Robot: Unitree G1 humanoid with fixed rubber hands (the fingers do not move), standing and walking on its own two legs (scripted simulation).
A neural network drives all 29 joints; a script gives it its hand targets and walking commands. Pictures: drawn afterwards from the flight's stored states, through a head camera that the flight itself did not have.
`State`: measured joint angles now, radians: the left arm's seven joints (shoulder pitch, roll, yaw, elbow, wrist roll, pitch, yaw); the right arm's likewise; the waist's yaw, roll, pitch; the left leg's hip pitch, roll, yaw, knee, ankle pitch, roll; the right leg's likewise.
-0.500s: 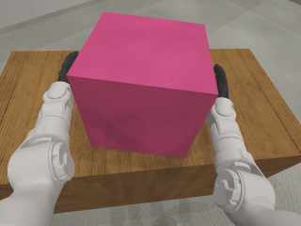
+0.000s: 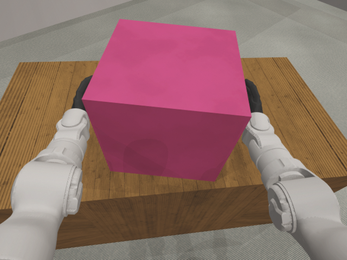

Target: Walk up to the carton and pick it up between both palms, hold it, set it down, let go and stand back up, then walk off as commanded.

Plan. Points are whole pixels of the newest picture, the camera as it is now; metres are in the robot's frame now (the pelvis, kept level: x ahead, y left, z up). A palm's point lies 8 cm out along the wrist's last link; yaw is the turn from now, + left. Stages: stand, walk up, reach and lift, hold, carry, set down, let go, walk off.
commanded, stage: set down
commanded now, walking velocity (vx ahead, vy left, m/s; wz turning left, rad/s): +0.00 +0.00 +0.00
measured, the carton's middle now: (169, 104) +0.51 +0.01 +0.03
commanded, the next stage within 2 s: none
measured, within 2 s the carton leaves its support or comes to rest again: neither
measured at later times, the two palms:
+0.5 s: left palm (77, 129) +0.41 +0.23 +0.06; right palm (254, 136) +0.38 -0.19 +0.06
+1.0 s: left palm (63, 153) +0.35 +0.25 +0.04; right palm (257, 165) +0.31 -0.18 +0.04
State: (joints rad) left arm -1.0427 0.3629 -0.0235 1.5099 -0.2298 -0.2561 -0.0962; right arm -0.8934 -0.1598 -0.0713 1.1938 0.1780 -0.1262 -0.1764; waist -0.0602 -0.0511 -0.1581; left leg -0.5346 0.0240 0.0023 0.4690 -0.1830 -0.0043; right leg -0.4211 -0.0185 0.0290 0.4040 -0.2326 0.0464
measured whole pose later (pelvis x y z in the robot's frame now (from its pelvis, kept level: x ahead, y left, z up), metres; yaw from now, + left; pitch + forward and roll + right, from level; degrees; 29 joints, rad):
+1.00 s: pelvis -0.03 +0.01 +0.00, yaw +0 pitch +10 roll -2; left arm -0.57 0.39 0.03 1.04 -0.24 -0.24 -0.13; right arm -0.45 -0.16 0.11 0.87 0.29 -0.20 -0.21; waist -0.06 -0.04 -0.13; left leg -0.50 0.02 0.00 0.49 -0.16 0.01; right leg -0.38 -0.02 0.03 0.43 -0.22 0.05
